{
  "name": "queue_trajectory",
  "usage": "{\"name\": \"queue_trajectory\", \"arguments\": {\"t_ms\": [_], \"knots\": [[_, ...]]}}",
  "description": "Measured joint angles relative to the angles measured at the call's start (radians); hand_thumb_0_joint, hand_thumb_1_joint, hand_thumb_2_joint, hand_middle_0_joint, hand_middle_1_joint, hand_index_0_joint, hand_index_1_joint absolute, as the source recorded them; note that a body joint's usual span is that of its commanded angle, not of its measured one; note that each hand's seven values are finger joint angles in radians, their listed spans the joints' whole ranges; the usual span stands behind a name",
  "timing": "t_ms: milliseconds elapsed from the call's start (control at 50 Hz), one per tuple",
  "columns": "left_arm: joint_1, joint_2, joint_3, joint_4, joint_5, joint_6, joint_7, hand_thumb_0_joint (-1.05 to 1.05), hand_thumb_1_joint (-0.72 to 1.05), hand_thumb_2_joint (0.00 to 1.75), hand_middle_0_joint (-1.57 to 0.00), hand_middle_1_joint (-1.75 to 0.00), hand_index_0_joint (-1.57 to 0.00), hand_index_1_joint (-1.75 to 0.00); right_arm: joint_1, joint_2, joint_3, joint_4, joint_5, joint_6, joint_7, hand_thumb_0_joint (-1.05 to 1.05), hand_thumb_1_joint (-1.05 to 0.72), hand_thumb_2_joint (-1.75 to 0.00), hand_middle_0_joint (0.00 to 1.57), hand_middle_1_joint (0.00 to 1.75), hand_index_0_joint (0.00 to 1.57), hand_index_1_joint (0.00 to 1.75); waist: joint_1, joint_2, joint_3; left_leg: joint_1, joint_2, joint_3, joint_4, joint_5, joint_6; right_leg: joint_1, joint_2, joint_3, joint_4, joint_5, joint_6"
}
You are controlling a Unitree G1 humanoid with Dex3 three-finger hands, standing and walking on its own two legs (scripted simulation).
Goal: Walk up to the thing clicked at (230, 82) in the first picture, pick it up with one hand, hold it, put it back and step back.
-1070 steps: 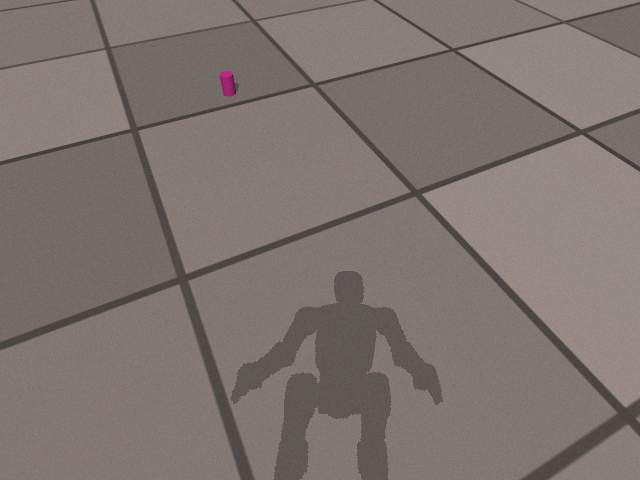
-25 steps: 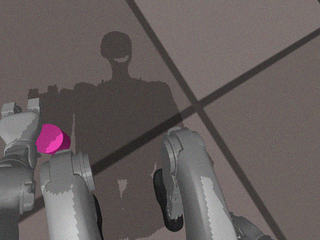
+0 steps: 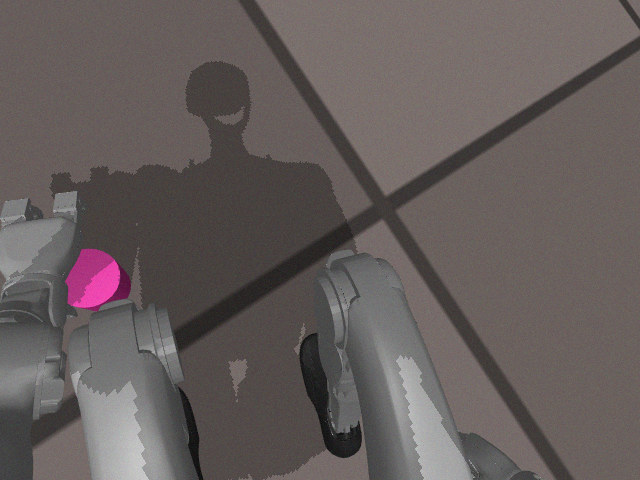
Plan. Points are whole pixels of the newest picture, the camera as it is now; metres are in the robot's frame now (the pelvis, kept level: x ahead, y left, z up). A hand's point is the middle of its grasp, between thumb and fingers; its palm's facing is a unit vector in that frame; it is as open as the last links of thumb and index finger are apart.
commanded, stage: rest palm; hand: left
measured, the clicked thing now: (96, 282) +0.37 +0.22 -0.25
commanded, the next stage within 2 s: close in 0.84 s
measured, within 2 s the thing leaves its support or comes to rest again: neither
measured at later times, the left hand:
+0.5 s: hand (54, 273) +0.39 +0.26 -0.21, palm faces -0.46 -0.09 -0.88, open 14.7 cm
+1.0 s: hand (54, 273) +0.39 +0.26 -0.21, palm faces -0.46 -0.10 -0.88, open 14.6 cm
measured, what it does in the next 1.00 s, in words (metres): stands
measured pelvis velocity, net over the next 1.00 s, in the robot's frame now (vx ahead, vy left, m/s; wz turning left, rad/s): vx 0.00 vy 0.00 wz -0.01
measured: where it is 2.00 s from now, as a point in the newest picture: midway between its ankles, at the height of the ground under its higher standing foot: (263, 444)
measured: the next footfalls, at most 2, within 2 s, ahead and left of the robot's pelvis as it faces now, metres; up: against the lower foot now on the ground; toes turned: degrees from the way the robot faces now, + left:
none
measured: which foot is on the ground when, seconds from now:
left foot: down 0.00-1.00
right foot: down 0.00-1.00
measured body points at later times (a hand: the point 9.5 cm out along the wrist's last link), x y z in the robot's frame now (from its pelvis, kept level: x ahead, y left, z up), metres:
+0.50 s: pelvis +0.00 +0.00 +0.00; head +0.23 +0.08 +0.38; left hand +0.41 +0.26 -0.16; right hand +0.05 -0.26 -0.10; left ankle +0.07 +0.13 -0.27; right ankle +0.11 -0.12 -0.27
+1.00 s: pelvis +0.00 +0.00 +0.00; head +0.23 +0.07 +0.38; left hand +0.41 +0.26 -0.16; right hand +0.05 -0.26 -0.10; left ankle +0.07 +0.13 -0.27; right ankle +0.11 -0.12 -0.27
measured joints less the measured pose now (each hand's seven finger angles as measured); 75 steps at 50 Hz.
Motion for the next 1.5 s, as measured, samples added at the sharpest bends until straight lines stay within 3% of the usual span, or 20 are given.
{"name": "queue_trajectory", "arguments": {"t_ms": [120,240,400,540,720,860,1040,1260,1500], "knots": [[0.000,0.009,0.016,0.013,-0.011,0.037,0.033,-0.03,-0.61,1.05,-0.09,-0.94,-0.04,-1.00,-0.005,-0.004,-0.002,-0.005,-0.005,-0.013,0.009,0.00,-0.91,-0.90,0.20,0.30,0.20,0.30,-0.004,-0.009,0.002,-0.005,-0.001,-0.005,-0.006,0.007,-0.001,-0.002,0.000,-0.004,-0.009,0.008,0.000],[-0.015,0.006,0.013,0.025,-0.042,0.055,0.003,-0.04,-0.61,1.07,-0.09,-0.92,-0.03,-1.00,-0.007,-0.018,-0.006,0.003,-0.003,-0.028,0.014,0.00,-0.91,-0.90,0.20,0.30,0.20,0.30,-0.001,-0.006,0.005,-0.011,-0.003,-0.004,-0.007,0.009,0.003,-0.003,-0.001,-0.005,-0.012,0.007,0.003],[-0.017,0.012,-0.004,0.032,-0.050,0.029,-0.031,-0.05,-0.61,1.07,-0.09,-0.92,-0.02,-1.00,-0.001,-0.026,0.002,0.003,0.002,-0.031,0.016,0.00,-0.91,-0.90,0.20,0.30,0.20,0.30,-0.002,-0.001,0.013,-0.004,-0.003,-0.006,0.004,-0.001,0.003,0.004,0.000,-0.005,-0.003,-0.002,0.006],[-0.001,0.009,-0.009,0.008,-0.037,0.006,-0.009,-0.03,-0.61,1.07,-0.09,-0.93,-0.02,-1.00,-0.001,-0.015,0.009,0.006,-0.005,-0.025,0.020,0.00,-0.91,-0.90,0.20,0.30,0.20,0.30,0.004,-0.003,0.013,0.000,-0.004,-0.008,0.004,-0.001,0.000,0.006,0.000,-0.006,-0.002,-0.001,0.004],[0.002,0.001,0.015,0.009,-0.012,0.033,0.023,-0.02,-0.61,1.06,-0.09,-0.93,-0.02,-1.00,-0.012,-0.003,-0.001,0.005,-0.004,-0.018,0.021,0.00,-0.91,-0.90,0.20,0.30,0.20,0.30,0.001,-0.004,0.002,-0.003,-0.004,-0.010,-0.003,0.006,-0.002,0.001,0.000,-0.009,-0.009,0.006,0.001],[-0.001,0.000,0.035,0.007,-0.033,0.052,0.004,-0.03,-0.61,1.06,-0.09,-0.93,-0.02,-1.00,-0.008,-0.011,-0.010,0.009,0.001,-0.017,0.017,0.00,-0.91,-0.90,0.20,0.30,0.20,0.30,0.002,-0.002,-0.003,-0.012,-0.005,-0.008,-0.005,0.009,-0.001,-0.007,0.000,-0.007,-0.010,0.008,0.001],[-0.003,0.000,0.023,0.008,-0.037,0.027,-0.035,-0.03,-0.61,1.07,-0.10,-0.93,-0.04,-1.00,0.002,-0.021,-0.005,0.005,0.007,-0.011,0.011,0.00,-0.91,-0.90,0.20,0.30,0.20,0.30,0.005,0.004,0.001,-0.007,-0.002,-0.001,0.002,-0.003,0.005,-0.002,0.003,-0.001,-0.003,-0.003,0.008],[0.006,0.006,0.008,0.007,-0.008,0.014,0.006,-0.01,-0.59,1.06,-0.17,-0.96,-0.12,-1.01,-0.005,-0.004,-0.001,0.002,-0.003,-0.005,0.005,0.00,-0.90,-0.90,0.20,0.30,0.20,0.30,-0.001,-0.003,0.005,-0.002,-0.004,-0.003,0.005,0.002,0.003,0.003,0.003,-0.002,-0.001,0.003,0.005],[-0.016,0.013,0.034,0.037,-0.022,0.037,-0.003,-0.04,-0.56,1.04,-0.23,-0.94,-0.19,-0.99,-0.005,-0.022,0.004,-0.013,0.000,-0.018,0.007,0.00,-0.90,-0.90,0.20,0.30,0.20,0.30,-0.005,0.002,0.011,-0.007,-0.004,-0.002,-0.002,0.009,0.003,-0.004,0.004,-0.001,-0.007,0.009,0.005]]}}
